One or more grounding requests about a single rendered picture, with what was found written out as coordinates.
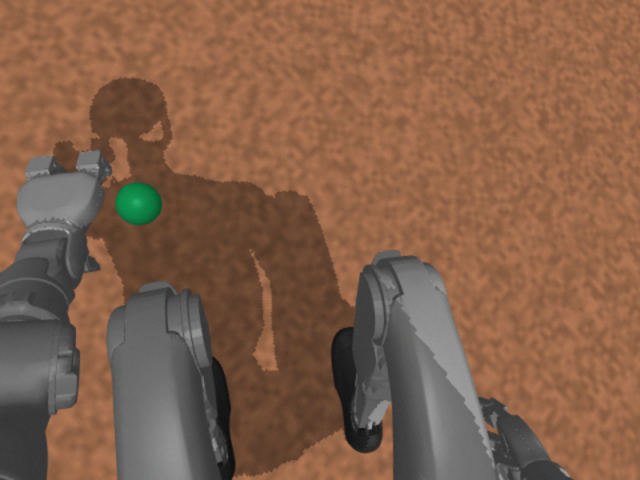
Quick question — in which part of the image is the right robot hand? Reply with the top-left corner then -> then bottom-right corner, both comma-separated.
478,397 -> 551,480

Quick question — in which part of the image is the right robot arm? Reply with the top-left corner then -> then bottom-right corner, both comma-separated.
520,460 -> 574,480

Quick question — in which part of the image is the left robot hand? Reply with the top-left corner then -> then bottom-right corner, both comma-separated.
16,150 -> 112,273

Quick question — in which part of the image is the right robot foot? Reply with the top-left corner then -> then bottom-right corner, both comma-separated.
331,327 -> 383,453

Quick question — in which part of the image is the ball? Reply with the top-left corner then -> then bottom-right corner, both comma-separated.
115,182 -> 162,225

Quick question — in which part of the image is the left robot arm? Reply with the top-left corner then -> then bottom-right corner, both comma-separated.
0,222 -> 87,480

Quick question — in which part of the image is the left robot foot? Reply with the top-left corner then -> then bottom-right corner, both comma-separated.
211,356 -> 236,480

